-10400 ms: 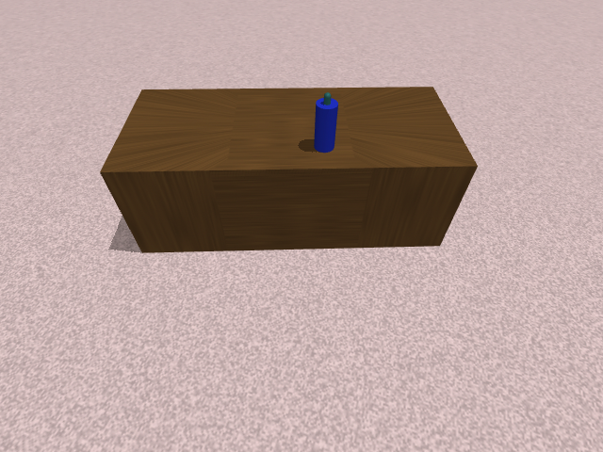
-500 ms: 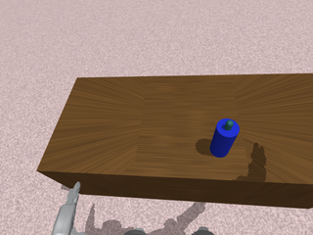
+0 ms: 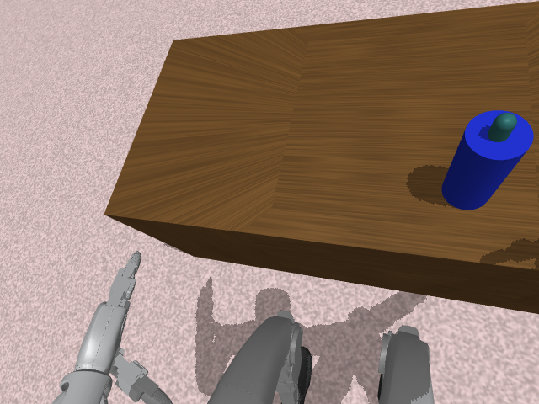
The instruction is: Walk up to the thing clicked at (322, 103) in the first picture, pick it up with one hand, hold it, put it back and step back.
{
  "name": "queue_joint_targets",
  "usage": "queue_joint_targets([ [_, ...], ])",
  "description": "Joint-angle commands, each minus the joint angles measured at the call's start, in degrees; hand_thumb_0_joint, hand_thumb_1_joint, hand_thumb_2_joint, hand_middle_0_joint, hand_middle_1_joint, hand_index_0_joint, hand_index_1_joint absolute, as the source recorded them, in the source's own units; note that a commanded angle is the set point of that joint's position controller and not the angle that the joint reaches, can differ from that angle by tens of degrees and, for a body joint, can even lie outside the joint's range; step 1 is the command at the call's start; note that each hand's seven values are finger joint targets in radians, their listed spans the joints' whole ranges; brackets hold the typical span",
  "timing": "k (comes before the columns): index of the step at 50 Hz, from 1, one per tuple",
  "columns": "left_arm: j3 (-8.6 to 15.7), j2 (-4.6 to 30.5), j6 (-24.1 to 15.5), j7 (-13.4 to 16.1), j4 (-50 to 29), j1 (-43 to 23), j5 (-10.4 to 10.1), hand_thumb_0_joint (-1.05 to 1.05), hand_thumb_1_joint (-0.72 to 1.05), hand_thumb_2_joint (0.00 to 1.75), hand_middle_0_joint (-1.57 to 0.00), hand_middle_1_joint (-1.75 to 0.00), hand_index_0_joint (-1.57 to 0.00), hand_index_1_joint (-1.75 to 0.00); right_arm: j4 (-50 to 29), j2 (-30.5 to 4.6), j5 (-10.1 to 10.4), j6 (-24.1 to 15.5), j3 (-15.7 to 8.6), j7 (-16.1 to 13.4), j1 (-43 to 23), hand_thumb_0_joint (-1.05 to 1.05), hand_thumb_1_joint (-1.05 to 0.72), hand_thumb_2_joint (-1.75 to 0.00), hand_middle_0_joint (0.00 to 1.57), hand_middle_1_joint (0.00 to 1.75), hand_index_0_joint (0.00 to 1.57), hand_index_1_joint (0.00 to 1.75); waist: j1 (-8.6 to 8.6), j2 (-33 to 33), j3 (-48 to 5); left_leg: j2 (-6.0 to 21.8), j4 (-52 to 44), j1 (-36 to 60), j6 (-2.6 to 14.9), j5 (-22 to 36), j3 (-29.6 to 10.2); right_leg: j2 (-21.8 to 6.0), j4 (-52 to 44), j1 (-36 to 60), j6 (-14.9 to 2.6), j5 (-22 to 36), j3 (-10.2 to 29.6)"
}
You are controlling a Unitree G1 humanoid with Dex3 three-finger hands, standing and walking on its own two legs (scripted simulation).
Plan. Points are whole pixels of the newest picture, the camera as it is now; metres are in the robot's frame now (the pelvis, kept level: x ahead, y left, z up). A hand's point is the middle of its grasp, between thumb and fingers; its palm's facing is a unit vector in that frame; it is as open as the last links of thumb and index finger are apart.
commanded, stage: close in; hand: right
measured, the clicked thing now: (482, 160) +0.49 -0.21 -0.07
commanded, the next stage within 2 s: rest palm in 0.60 s
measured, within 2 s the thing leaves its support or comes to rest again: neither
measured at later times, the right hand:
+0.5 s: hand (510, 188) +0.46 -0.25 -0.10, palm faces +0.19 +0.98 +0.02, open 17.8 cm
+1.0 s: hand (476, 184) +0.47 -0.21 -0.10, palm faces +0.19 +0.98 +0.03, open 17.6 cm
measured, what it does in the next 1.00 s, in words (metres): lowers itself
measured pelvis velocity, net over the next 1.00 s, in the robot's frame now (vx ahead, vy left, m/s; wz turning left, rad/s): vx -0.02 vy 0.01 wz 0.02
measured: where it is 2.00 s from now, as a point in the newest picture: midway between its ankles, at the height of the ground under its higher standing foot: outside the picture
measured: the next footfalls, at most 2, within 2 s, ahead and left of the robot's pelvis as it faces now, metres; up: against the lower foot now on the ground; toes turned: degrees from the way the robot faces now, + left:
none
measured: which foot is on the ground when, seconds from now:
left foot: down 0.00-1.00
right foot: down 0.00-1.00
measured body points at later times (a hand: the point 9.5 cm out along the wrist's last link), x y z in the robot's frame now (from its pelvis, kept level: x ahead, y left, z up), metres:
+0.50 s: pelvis -0.01 +0.00 -0.06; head +0.16 -0.09 +0.35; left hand +0.15 +0.26 +0.04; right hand +0.45 -0.30 -0.09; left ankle +0.03 +0.14 -0.59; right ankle +0.04 -0.12 -0.59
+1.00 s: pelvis -0.02 +0.01 -0.05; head +0.16 -0.07 +0.35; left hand +0.16 +0.27 +0.06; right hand +0.45 -0.26 -0.10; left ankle +0.03 +0.14 -0.59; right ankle +0.04 -0.12 -0.59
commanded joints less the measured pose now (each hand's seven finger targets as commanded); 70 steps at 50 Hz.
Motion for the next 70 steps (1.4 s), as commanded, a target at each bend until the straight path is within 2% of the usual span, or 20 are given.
queue_joint_targets([
  [1, 10.8, 13.6, -2.8, 0.4, -12.1, 4.6, -0.6, 0.00, -0.55, 0.06, -0.04, -0.04, -0.03, -0.04, -7.9, -16.6, 1.0, -5.5, -1.5, -1.4, -14.4, 0.00, 0.61, -0.04, 0.04, 0.05, 0.05, 0.05, -0.97, -25.8, -30.8, -1.6, -2.2, 1.9, 3.18, 13.4, -0.7, 1.0, -5.2, 27.6, 0.35, 22.9, 1.6],
  [5, 9.6, 12.2, -2.9, -0.9, -17.1, 5.5, -0.7, 0.00, -0.56, 0.05, -0.05, -0.04, -0.04, -0.05, -7.5, -14.4, 0.0, -6.1, -0.5, -2.7, -13.8, 0.00, 0.61, -0.02, 0.06, 0.05, 0.06, 0.05, -0.28, -24.5, -30.8, -1.7, 1.8, -2.5, 3.46, 11.1, -0.1, 1.0, -1.3, 21.9, 0.15, 18.0, 2.1],
  [9, 14.0, 15.6, -2.4, -1.2, -27.4, 7.1, -1.1, 0.00, -0.56, 0.05, -0.04, -0.04, -0.04, -0.05, -18.6, -16.0, -0.6, -6.7, -2.5, -5.8, -17.1, 0.00, 0.61, -0.02, 0.05, 0.05, 0.05, 0.05, -0.05, -28.9, -41.4, -1.5, 2.8, 0.3, 3.24, 14.0, 0.2, 1.2, -0.9, 27.8, 0.41, 20.6, 2.6],
  [13, 15.6, 14.6, -0.3, -1.5, -23.9, 10.2, -1.3, 0.00, -0.54, 0.05, -0.04, -0.05, -0.04, -0.05, -22.1, -11.1, -2.3, -5.4, 0.6, -9.2, -16.1, 0.00, 0.61, -0.01, 0.05, 0.05, 0.05, 0.05, -0.54, -32.8, -35.9, -1.7, 3.4, -3.9, 3.49, 11.9, 0.5, 0.8, -1.6, 27.5, 0.98, 20.6, 2.2],
  [17, 12.8, 9.8, 1.6, -2.7, -22.1, 11.4, -0.9, 0.00, -0.54, 0.05, -0.04, -0.05, -0.04, -0.05, -25.0, -7.6, -4.0, -4.3, 2.5, -12.2, -16.5, 0.00, 0.61, -0.01, 0.05, 0.05, 0.05, 0.05, -2.06, -37.0, -32.5, -1.5, 5.4, -8.3, 3.87, 10.9, 0.5, 0.1, -1.4, 29.3, 1.99, 23.0, 2.1],
  [19, 13.7, 10.2, 1.9, -2.9, -23.1, 9.4, -0.8, 0.00, -0.54, 0.05, -0.04, -0.05, -0.04, -0.05, -20.4, -0.4, -4.2, -3.5, 6.7, -12.9, -15.0, 0.00, 0.61, -0.02, 0.05, 0.05, 0.05, 0.05, 0.05, -30.7, -27.2, -1.6, 5.0, -8.5, 3.48, 9.5, 0.8, 0.4, -0.2, 22.1, 1.01, 16.5, 1.8],
  [22, 15.7, 13.0, 2.2, -2.6, -31.2, 7.4, -1.0, 0.00, -0.55, 0.05, -0.04, -0.05, -0.04, -0.05, -24.3, -3.9, -5.2, -3.4, 4.3, -14.8, -16.0, 0.00, 0.61, -0.03, 0.04, 0.05, 0.04, 0.05, -0.65, -26.8, -32.5, -1.5, 3.9, -3.5, 3.30, 9.0, 0.4, 0.8, -2.0, 20.8, 0.52, 11.3, 2.2],
  [25, 17.1, 13.9, 3.2, -2.5, -31.7, 10.7, -1.4, 0.00, -0.55, 0.05, -0.04, -0.04, -0.04, -0.05, -16.6, 2.0, -4.2, -2.5, 6.0, -15.9, -14.0, 0.00, 0.61, -0.03, 0.04, 0.05, 0.04, 0.05, 2.07, -19.2, -28.5, -1.8, 1.8, -1.1, 2.78, 9.2, 0.6, 1.7, -2.3, 15.4, -0.56, 7.7, 2.0],
  [27, 17.7, 14.4, 3.3, -2.3, -33.1, 10.2, -1.9, 0.00, -0.55, 0.05, -0.04, -0.04, -0.04, -0.04, -17.3, -1.0, -4.1, -2.6, 3.9, -17.0, -13.1, 0.00, 0.61, -0.03, 0.04, 0.06, 0.04, 0.06, 0.59, -18.5, -29.9, -1.7, 1.6, 0.4, 2.62, 9.8, 0.0, 1.9, -2.1, 14.4, -0.88, 8.0, 1.6],
  [33, 16.0, 10.4, 3.6, -2.5, -29.3, 12.4, -2.2, 0.00, -0.52, 0.03, -0.04, -0.05, -0.05, -0.04, -17.3, 1.4, -5.0, -4.0, 6.0, -17.5, -17.1, 0.00, 0.61, -0.02, 0.04, 0.05, 0.04, 0.05, 1.16, -18.2, -26.5, -1.5, 1.8, -0.7, 2.27, 9.3, -1.8, 2.0, 0.2, 11.4, -1.10, 7.3, 0.3],
  [36, 16.8, 11.9, 3.0, -2.2, -33.5, 9.9, -1.9, 0.00, -0.60, 0.08, -0.04, -0.03, -0.02, -0.05, -22.7, -0.5, -5.8, -5.3, 5.9, -18.2, -20.0, 0.00, 0.57, -0.06, 0.04, 0.06, 0.04, 0.06, 0.99, -21.5, -31.1, -1.4, 2.6, -0.7, 2.51, 9.7, -1.7, 1.9, -0.2, 15.5, -0.56, 8.3, 0.3],
  [41, 17.0, 11.9, 3.2, -2.3, -34.7, 12.9, -1.6, 0.00, -0.61, 0.09, -0.04, -0.03, -0.02, -0.06, -19.1, 1.3, -6.8, -5.3, 7.4, -18.8, -18.3, 0.00, 0.54, -0.05, 0.06, 0.05, 0.06, 0.05, 2.44, -22.3, -32.2, -1.8, 2.2, 0.0, 2.43, 12.4, -1.4, 2.0, 0.1, 17.5, -0.56, 11.7, 0.4],
  [48, 16.5, 10.4, 3.4, -3.2, -31.5, 13.3, -1.6, 0.00, -0.61, 0.09, -0.04, -0.04, -0.02, -0.06, -22.9, 4.6, -6.1, -3.9, 8.6, -19.7, -17.5, 0.00, 0.60, 0.00, 0.10, 0.01, 0.10, 0.01, 0.64, -24.9, -33.0, -1.9, 3.1, -2.1, 2.44, 13.6, -0.9, 1.7, 0.5, 19.4, -0.38, 15.1, 0.3],
  [52, 14.9, 9.9, 3.6, -3.3, -31.8, 11.2, -1.4, 0.00, -0.57, 0.06, -0.05, -0.05, -0.04, -0.05, -19.5, 3.6, -7.0, -4.1, 8.4, -20.8, -19.3, 0.00, 0.60, 0.00, 0.28, 0.07, 0.27, 0.07, 2.01, -19.9, -29.8, -1.8, 3.4, -1.2, 2.09, 13.6, -1.3, 1.9, 1.8, 13.4, -0.96, 12.2, 0.3],
  [57, 17.4, 13.7, 4.2, -2.5, -37.6, 9.5, -1.6, 0.00, -0.56, 0.06, -0.04, -0.05, -0.04, -0.05, -20.1, -0.9, -8.1, -4.5, 6.5, -21.9, -22.0, 0.00, 0.56, 0.00, 0.29, 0.13, 0.28, 0.13, 2.93, -18.7, -34.2, -1.6, 1.7, 2.8, 1.81, 12.5, -2.3, 2.0, 0.8, 13.8, -1.26, 9.9, 0.7],
  [59, 17.3, 12.4, 4.7, -2.7, -32.6, 12.0, -1.7, 0.00, -0.56, 0.06, -0.04, -0.05, -0.04, -0.05, -15.1, 3.5, -7.8, -3.8, 8.7, -21.1, -20.0, 0.00, 0.56, -0.05, 0.35, 0.19, 0.35, 0.19, 3.95, -20.3, -30.0, -1.9, 2.7, -1.4, 2.31, 11.8, -1.2, 2.2, 0.2, 13.8, -1.03, 10.1, 0.8],
  [61, 18.3, 13.0, 4.5, -2.8, -34.0, 11.7, -2.0, 0.00, -0.56, 0.06, -0.04, -0.05, -0.04, -0.05, -15.9, 2.7, -7.9, -3.6, 8.5, -20.8, -19.8, 0.00, 0.56, -0.07, 0.38, 0.22, 0.38, 0.22, 3.74, -21.4, -32.0, -1.8, 3.5, -2.1, 2.42, 12.4, -0.8, 2.0, 0.5, 15.7, -0.96, 12.0, 1.1],
  [65, 15.4, 10.3, 4.6, -3.3, -31.5, 12.5, -1.7, 0.00, -0.56, 0.06, -0.04, -0.05, -0.04, -0.05, -16.4, 3.3, -7.9, -3.5, 9.4, -20.7, -24.1, 0.00, 0.53, -0.07, 0.44, 0.24, 0.43, 0.24, 3.75, -22.9, -30.6, -1.9, 4.9, -4.8, 2.50, 12.6, -0.5, 1.8, 2.1, 15.1, -0.80, 13.1, 1.1],
  [67, 16.3, 11.8, 4.4, -3.0, -33.2, 10.6, -1.8, 0.00, -0.56, 0.06, -0.04, -0.05, -0.04, -0.05, -18.8, -1.3, -8.4, -4.0, 7.4, -21.3, -26.3, 0.00, 0.52, -0.11, 0.49, 0.29, 0.49, 0.29, 3.15, -23.3, -32.7, -1.8, 5.0, -3.8, 2.53, 12.1, -0.6, 1.9, 1.7, 15.2, -0.71, 12.0, 1.2],
  [70, 19.1, 14.6, 4.4, -2.5, -36.5, 9.8, -1.6, 0.00, -0.55, 0.06, -0.04, -0.05, -0.04, -0.05, -19.4, -0.2, -9.2, -3.6, 8.9, -21.7, -26.6, 0.00, 0.45, -0.18, 0.57, 0.36, 0.57, 0.37, 4.34, -24.9, -35.1, -1.7, 4.4, -3.8, 2.53, 11.8, -0.6, 1.7, 1.0, 19.0, -0.46, 12.2, 1.2],
])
